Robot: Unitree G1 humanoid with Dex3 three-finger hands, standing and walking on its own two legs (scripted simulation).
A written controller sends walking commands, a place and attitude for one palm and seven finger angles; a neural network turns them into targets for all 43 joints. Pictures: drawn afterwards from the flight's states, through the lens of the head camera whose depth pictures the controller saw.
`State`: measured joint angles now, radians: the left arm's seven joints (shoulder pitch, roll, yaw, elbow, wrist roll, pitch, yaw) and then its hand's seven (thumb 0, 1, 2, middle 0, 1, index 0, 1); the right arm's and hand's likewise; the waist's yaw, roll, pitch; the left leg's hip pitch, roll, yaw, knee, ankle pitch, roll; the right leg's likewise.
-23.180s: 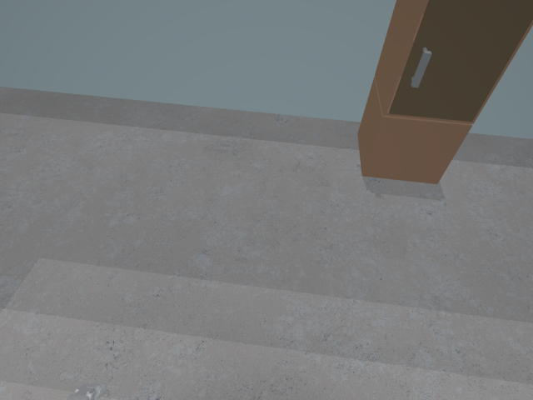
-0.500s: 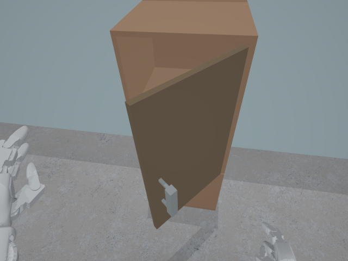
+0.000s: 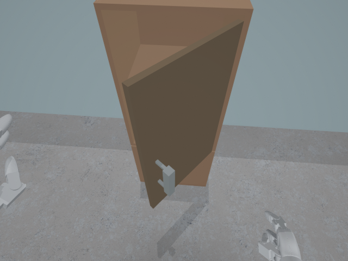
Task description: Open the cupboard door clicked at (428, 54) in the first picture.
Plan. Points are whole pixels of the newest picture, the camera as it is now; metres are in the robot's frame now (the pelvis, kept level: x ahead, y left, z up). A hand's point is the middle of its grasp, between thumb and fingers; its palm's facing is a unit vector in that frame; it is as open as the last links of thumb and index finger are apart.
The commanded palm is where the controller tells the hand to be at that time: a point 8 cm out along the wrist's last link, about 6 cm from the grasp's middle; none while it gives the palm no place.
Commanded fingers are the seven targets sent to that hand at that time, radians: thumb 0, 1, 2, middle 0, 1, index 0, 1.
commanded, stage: step back with the hand held close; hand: left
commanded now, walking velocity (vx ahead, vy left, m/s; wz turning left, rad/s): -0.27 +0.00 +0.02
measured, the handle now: (164, 177) +0.37 +0.06 -0.11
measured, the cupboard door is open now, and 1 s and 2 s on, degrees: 51 51 51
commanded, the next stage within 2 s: stop stepping back and stand still in 0.96 s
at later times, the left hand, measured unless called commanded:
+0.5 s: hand out of the picture +0.11 +0.26 +0.17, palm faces +0.46 -0.72 -0.52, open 7.4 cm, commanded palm +0.04 +0.30 +0.17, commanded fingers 0.00 0.90 0.90 -0.20 -0.30 -0.20 -0.30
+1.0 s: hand out of the picture -0.04 +0.25 +0.18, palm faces +0.65 -0.53 -0.54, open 7.4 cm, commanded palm -0.11 +0.27 +0.17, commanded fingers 0.00 0.90 0.90 -0.20 -0.30 -0.20 -0.30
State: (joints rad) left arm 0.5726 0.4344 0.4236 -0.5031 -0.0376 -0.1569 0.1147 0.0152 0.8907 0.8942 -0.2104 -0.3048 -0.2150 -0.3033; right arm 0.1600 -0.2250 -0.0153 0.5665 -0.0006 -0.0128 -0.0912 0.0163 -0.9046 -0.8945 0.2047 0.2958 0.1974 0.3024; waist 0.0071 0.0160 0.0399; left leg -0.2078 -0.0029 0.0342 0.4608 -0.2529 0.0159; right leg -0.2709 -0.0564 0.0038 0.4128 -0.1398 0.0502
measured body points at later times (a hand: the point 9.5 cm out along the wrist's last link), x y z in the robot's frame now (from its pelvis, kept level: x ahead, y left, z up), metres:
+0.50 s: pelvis -0.09 -0.01 -0.01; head -0.06 +0.00 +0.43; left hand +0.08 +0.30 +0.19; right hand +0.09 -0.25 -0.09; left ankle -0.01 +0.11 -0.74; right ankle +0.05 -0.15 -0.74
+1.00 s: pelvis -0.17 -0.05 -0.05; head -0.14 -0.05 +0.40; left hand -0.08 +0.28 +0.20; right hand +0.07 -0.22 -0.13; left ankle -0.03 +0.13 -0.73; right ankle -0.17 -0.16 -0.75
